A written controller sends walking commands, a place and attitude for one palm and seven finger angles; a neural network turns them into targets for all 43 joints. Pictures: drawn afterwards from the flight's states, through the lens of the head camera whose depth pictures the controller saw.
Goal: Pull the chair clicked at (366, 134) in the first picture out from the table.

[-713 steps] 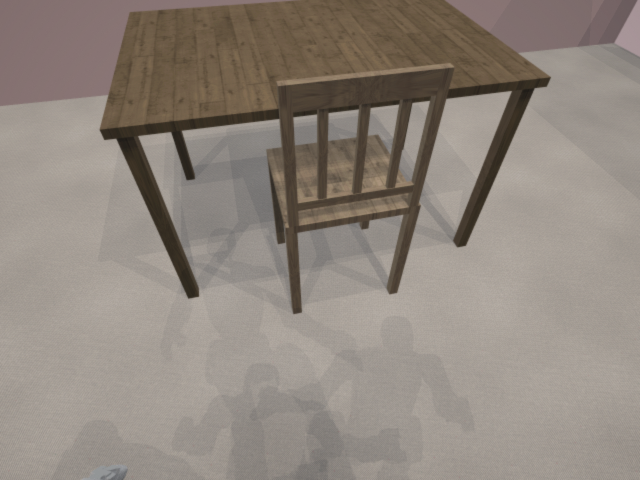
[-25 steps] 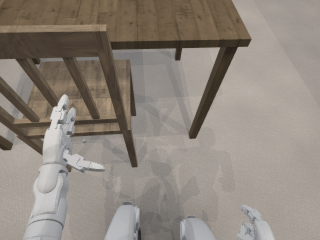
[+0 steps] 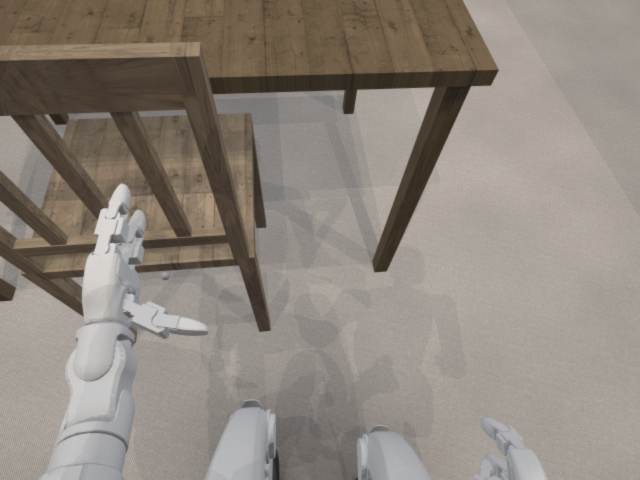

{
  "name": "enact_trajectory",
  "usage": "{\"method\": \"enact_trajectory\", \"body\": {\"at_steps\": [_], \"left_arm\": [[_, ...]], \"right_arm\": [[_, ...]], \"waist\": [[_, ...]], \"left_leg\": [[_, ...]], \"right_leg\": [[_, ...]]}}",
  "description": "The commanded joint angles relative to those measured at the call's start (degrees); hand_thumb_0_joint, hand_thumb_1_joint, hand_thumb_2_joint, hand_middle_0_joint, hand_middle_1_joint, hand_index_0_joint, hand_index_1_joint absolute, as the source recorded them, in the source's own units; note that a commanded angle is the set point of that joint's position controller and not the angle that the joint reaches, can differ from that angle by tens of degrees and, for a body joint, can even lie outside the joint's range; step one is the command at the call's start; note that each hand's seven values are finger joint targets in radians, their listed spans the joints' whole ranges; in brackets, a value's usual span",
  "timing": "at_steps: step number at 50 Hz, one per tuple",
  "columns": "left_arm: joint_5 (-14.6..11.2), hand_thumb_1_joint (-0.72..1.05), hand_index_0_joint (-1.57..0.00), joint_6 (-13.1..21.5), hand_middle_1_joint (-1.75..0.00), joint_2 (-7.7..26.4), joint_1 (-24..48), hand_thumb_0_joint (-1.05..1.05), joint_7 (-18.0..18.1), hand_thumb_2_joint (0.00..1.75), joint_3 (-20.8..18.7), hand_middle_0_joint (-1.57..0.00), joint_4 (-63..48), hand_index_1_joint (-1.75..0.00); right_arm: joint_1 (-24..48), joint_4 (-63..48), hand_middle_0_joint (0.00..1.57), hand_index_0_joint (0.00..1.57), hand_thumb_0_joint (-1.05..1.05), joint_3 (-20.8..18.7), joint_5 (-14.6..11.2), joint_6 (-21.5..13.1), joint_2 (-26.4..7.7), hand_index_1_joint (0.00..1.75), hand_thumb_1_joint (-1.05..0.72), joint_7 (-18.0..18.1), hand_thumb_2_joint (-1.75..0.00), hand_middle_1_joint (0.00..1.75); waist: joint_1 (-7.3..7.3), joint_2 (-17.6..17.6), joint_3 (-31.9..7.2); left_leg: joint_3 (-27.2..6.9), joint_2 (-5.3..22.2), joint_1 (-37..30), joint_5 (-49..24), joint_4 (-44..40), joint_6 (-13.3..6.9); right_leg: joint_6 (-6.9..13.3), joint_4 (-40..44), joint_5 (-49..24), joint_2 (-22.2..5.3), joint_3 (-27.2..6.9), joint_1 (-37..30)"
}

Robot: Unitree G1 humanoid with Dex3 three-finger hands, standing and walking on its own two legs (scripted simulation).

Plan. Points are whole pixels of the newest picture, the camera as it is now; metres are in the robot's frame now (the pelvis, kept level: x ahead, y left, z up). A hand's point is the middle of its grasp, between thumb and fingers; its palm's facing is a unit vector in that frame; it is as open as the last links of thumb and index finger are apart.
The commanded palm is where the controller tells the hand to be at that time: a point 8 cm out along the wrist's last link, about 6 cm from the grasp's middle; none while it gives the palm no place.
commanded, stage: aim the fingers beside a spindle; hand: left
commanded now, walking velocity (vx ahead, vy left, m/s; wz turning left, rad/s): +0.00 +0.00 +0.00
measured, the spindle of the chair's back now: (83, 186) +0.47 +0.34 +0.03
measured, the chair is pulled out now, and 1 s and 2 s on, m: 0.00 0.00 0.00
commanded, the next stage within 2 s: push the fingers through the gap in 0.20 s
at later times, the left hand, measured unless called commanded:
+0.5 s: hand (166, 267) +0.36 +0.20 +0.02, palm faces +0.12 -0.99 -0.03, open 17.0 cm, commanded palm +0.34 +0.25 +0.03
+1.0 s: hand (171, 228) +0.41 +0.21 +0.02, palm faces +0.13 -0.99 -0.03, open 17.0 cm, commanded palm +0.39 +0.25 +0.03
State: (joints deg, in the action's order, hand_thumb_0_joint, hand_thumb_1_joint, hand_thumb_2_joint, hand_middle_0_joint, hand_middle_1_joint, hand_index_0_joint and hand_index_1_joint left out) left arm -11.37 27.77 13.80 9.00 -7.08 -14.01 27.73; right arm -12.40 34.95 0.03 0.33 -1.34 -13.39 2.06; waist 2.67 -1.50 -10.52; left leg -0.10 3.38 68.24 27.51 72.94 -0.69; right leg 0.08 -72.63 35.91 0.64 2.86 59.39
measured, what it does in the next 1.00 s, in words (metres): stands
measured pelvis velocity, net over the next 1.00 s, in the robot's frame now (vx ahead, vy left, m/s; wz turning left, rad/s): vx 0.00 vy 0.00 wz -0.01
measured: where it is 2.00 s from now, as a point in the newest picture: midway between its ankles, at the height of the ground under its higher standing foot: outside the picture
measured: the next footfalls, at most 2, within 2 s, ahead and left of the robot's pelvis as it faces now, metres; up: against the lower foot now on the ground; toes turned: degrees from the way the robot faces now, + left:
none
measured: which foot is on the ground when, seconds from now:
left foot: down 0.00-1.00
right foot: down 0.00-1.00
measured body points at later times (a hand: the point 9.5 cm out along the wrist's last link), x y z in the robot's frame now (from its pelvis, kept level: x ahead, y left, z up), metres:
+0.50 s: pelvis +0.00 +0.00 +0.00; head +0.11 +0.01 +0.43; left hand +0.35 +0.25 +0.03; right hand +0.14 -0.26 -0.11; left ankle +0.06 +0.11 -0.62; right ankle -0.01 -0.12 -0.62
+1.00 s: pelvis +0.00 +0.00 +0.00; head +0.12 +0.02 +0.43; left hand +0.40 +0.26 +0.03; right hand +0.09 -0.27 -0.12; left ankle +0.06 +0.11 -0.62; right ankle -0.01 -0.12 -0.62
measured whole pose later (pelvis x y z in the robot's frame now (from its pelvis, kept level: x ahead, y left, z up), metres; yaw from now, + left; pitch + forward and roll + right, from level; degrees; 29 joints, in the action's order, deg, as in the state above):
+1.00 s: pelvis +0.00 +0.00 +0.00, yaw -1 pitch +24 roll -3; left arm -9.5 28.1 18.4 25.0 -8.0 -18.8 43.7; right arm -14.6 37.3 0.1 0.6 1.2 -14.1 2.1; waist 4.8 -1.7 -10.3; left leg -0.3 3.8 70.5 27.5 73.5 -0.6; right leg 0.2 -73.0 35.7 1.2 2.8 61.7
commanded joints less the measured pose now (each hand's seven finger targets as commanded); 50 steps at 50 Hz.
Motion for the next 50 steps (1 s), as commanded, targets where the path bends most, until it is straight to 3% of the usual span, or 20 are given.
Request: {"method": "enact_trajectory", "body": {"at_steps": [1, 5, 7, 10, 14, 15, 17, 19, 20, 25, 27, 29, 31, 34, 35, 38, 39, 42, 50], "left_arm": [[-0.4, -0.50, -0.06, 4.2, -0.08, 7.7, 11.5, 0.00, 0.3, 0.30, -0.7, -0.06, -13.4, -0.08], [-0.7, -0.50, -0.06, 3.4, -0.08, 9.1, 10.5, 0.00, 0.5, 0.30, -3.0, -0.06, -9.9, -0.08], [-0.7, -0.50, -0.06, 3.9, -0.08, 10.7, 10.9, 0.00, 0.4, 0.30, -4.3, -0.06, -10.6, -0.08], [-1.1, -0.50, -0.06, 4.3, -0.08, 10.3, 9.1, 0.00, 0.0, 0.30, -4.4, -0.06, -11.8, -0.08], [-1.1, -0.50, -0.06, 4.7, -0.08, 9.2, 11.8, 0.00, -1.1, 0.30, -2.4, -0.06, -12.1, -0.08], [-1.1, -0.50, -0.06, 4.4, -0.08, 9.1, 11.6, 0.00, -1.3, 0.30, -2.4, -0.06, -11.0, -0.08], [-1.0, -0.50, -0.06, 4.6, -0.08, 9.5, 17.3, 0.00, -1.4, 0.30, -1.7, -0.06, -10.9, -0.08], [-0.9, -0.50, -0.06, 4.7, -0.08, 10.6, 18.2, 0.00, -1.3, 0.30, -3.1, -0.06, -9.7, -0.08], [-0.7, -0.50, -0.06, 4.8, -0.08, 10.5, 19.4, 0.00, -1.2, 0.30, -2.6, -0.06, -10.1, -0.08], [-0.2, -0.50, -0.06, 3.6, -0.08, 11.5, 20.6, 0.00, -0.9, 0.30, -3.6, -0.06, -6.3, -0.08], [-0.2, -0.50, -0.06, 3.2, -0.08, 13.4, 21.4, 0.00, -0.6, 0.30, -5.2, -0.06, -5.1, -0.08], [-0.1, -0.50, -0.06, 2.9, -0.08, 12.4, 22.0, 0.00, -0.4, 0.30, -4.7, -0.06, -4.1, -0.08], [0.0, -0.50, -0.06, 2.6, -0.08, 13.9, 22.1, 0.00, -0.2, 0.30, -6.4, -0.06, -2.4, -0.08], [0.3, -0.50, -0.06, 3.0, -0.08, 14.7, 25.3, 0.00, -0.3, 0.30, -6.7, -0.06, -0.9, -0.08], [0.2, -0.50, -0.06, 3.2, -0.08, 14.8, 24.8, 0.00, -0.4, 0.30, -7.0, -0.06, -0.8, -0.08], [0.5, -0.50, -0.06, 3.7, -0.08, 15.1, 27.5, 0.00, -0.7, 0.30, -6.9, -0.06, 0.5, -0.08], [0.6, -0.50, -0.06, 4.0, -0.08, 16.3, 27.8, 0.00, -0.8, 0.30, -7.7, -0.06, 0.9, -0.08], [0.8, -0.50, -0.06, 4.3, -0.08, 14.6, 30.1, 0.00, -1.0, 0.30, -5.9, -0.06, 1.3, -0.08], [1.8, -0.50, -0.06, 4.4, -0.08, 16.8, 34.1, 0.00, -0.2, 0.30, -7.7, -0.06, 6.0, -0.08]], "right_arm": [[-1.3, -6.8, 0.20, 0.20, 0.00, -3.6, -0.3, -2.1, -9.0, 0.30, -0.90, 0.4, -0.90, 0.30], [-1.1, -6.8, 0.20, 0.20, 0.00, -3.5, -0.3, -1.6, -9.1, 0.30, -0.90, 0.5, -0.90, 0.30], [-1.0, -7.1, 0.20, 0.20, 0.00, -3.5, -0.3, -1.6, -9.1, 0.30, -0.90, 0.5, -0.90, 0.30], [-0.8, -7.4, 0.20, 0.20, 0.00, -3.5, -0.4, -1.5, -8.7, 0.30, -0.90, 0.4, -0.90, 0.30], [-0.8, -6.9, 0.20, 0.20, 0.00, -3.4, -0.4, -1.7, -8.8, 0.30, -0.90, 0.6, -0.90, 0.30], [-0.9, -6.7, 0.20, 0.20, 0.00, -3.5, -0.5, -1.8, -8.9, 0.30, -0.90, 0.7, -0.90, 0.30], [-1.1, -6.0, 0.20, 0.20, 0.00, -3.3, -0.4, -2.1, -9.2, 0.30, -0.90, 1.1, -0.90, 0.30], [-1.2, -5.7, 0.20, 0.20, 0.00, -3.4, -0.4, -2.3, -9.5, 0.30, -0.90, 1.3, -0.90, 0.30], [-1.2, -5.6, 0.20, 0.20, 0.00, -3.4, -0.4, -2.4, -9.4, 0.30, -0.90, 1.4, -0.90, 0.30], [-2.1, -5.3, 0.20, 0.20, 0.00, -3.3, -0.3, -2.0, -9.4, 0.30, -0.90, 1.1, -0.90, 0.30], [-2.7, -5.2, 0.20, 0.20, 0.00, -3.3, -0.3, -1.7, -9.6, 0.30, -0.90, 1.1, -0.90, 0.30], [-2.7, -5.4, 0.20, 0.20, 0.00, -3.2, -0.3, -1.4, -9.3, 0.30, -0.90, 0.9, -0.90, 0.30], [-3.1, -5.3, 0.20, 0.20, 0.00, -3.3, -0.4, -1.0, -9.4, 0.30, -0.90, 0.9, -0.90, 0.30], [-3.8, -4.9, 0.20, 0.20, 0.00, -3.2, -0.2, -0.6, -9.5, 0.30, -0.90, 0.8, -0.90, 0.30], [-4.0, -5.0, 0.20, 0.20, 0.00, -3.2, -0.2, -0.4, -9.5, 0.30, -0.90, 0.7, -0.90, 0.30], [-4.5, -4.5, 0.20, 0.20, 0.00, -3.3, -0.2, -0.1, -9.7, 0.30, -0.90, 0.6, -0.90, 0.30], [-4.8, -4.2, 0.20, 0.20, 0.00, -3.4, -0.2, 0.0, -9.8, 0.30, -0.90, 0.6, -0.90, 0.30], [-5.5, -3.8, 0.20, 0.20, 0.00, -3.5, -0.1, 0.2, -9.9, 0.30, -0.90, 0.5, -0.90, 0.30], [-6.7, -2.9, 0.20, 0.20, 0.00, -3.4, 0.3, 1.4, -10.3, 0.30, -0.90, 0.4, -0.90, 0.30]], "waist": [[0.25, -3.5, -21.6], [0.12, 0.0, -19.6], [-0.51, -1.2, -20.1], [-0.65, -1.4, -21.4], [0.60, -3.1, -19.3], [0.73, -1.9, -18.9], [1.89, -2.9, -18.1], [1.30, -2.2, -19.8], [1.22, -3.8, -20.9], [0.82, -3.5, -22.2], [0.63, -3.3, -22.5], [0.75, -2.6, -22.4], [0.75, -1.1, -22.2], [1.37, -1.6, -21.7], [0.83, -2.1, -22.7], [1.84, -1.8, -22.6], [1.45, -2.6, -22.7], [2.47, -4.2, -23.0], [2.38, -4.0, -24.3]], "left_leg": [[-2.7, -1.4, -27.1, -14.7, -8.6, -0.1], [-2.2, -1.7, -23.2, -12.3, -8.2, -0.4], [-1.9, -1.8, -22.6, -12.5, -8.0, -0.5], [-1.4, -1.9, -23.8, -14.4, -7.9, -0.5], [-1.8, -1.7, -23.8, -12.9, -7.8, -0.4], [-1.8, -1.7, -23.4, -12.2, -7.7, -0.5], [-2.4, -1.6, -22.9, -10.2, -7.4, -0.5], [-2.6, -1.6, -23.5, -9.7, -7.4, -0.4], [-2.7, -1.6, -24.7, -10.7, -7.4, -0.3], [-2.3, -1.6, -24.7, -12.8, -7.1, -0.3], [-2.5, -1.5, -24.2, -13.4, -7.0, -0.3], [-2.1, -1.7, -23.8, -13.5, -7.1, -0.4], [-1.7, -1.6, -22.2, -13.4, -6.9, -0.5], [-1.7, -1.6, -22.1, -13.7, -6.6, -0.5], [-1.6, -1.7, -22.3, -14.1, -6.7, -0.5], [-1.7, -1.6, -22.1, -14.0, -6.3, -0.6], [-1.8, -1.5, -22.6, -14.2, -6.5, -0.4], [-2.6, -1.1, -25.5, -15.2, -6.8, -0.2], [-2.9, -1.2, -25.8, -16.0, -6.6, -0.2]], "right_leg": [[1.3, 10.4, -17.4, 1.4, 0.1, -2.1], [1.0, 10.9, -16.8, 1.5, -0.3, -3.3], [1.2, 10.5, -17.1, 1.5, -0.6, -3.9], [1.1, 10.6, -19.3, 1.5, -0.8, -5.4], [1.1, 10.8, -17.6, 1.6, -0.6, -3.0], [1.1, 11.0, -17.0, 1.6, -0.7, -2.7], [1.1, 10.9, -14.9, 1.6, -0.8, -0.7], [1.2, 10.8, -13.9, 1.5, -0.6, -0.6], [1.3, 10.5, -14.5, 1.4, -0.6, -0.4], [1.2, 10.5, -16.5, 1.4, -0.9, -1.4], [1.3, 10.2, -16.9, 1.6, -0.9, -1.9], [1.1, 10.5, -17.6, 1.5, -1.0, -2.7], [0.9, 10.6, -18.2, 1.5, -1.2, -3.6], [0.9, 10.4, -18.6, 1.6, -1.4, -3.0], [0.9, 10.4, -18.9, 1.6, -1.4, -3.8], [0.8, 10.4, -18.9, 1.6, -1.5, -3.0], [1.0, 10.3, -18.6, 1.7, -1.4, -2.7], [1.2, 10.2, -18.0, 1.8, -0.7, -0.2], [1.1, 10.0, -18.1, 1.8, -0.5, 0.1]]}}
